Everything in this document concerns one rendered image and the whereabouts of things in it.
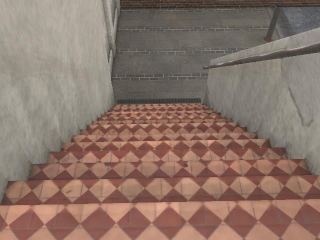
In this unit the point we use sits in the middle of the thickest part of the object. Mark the stairs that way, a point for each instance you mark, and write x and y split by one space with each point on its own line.
154 153

